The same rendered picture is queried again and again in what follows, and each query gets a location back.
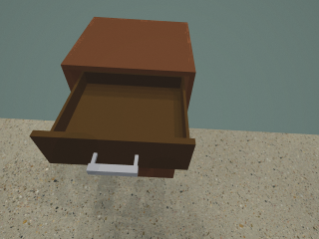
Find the handle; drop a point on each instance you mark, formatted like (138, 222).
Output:
(94, 168)

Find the drawer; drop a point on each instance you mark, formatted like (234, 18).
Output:
(118, 116)

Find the cabinet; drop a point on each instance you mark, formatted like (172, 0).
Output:
(134, 46)

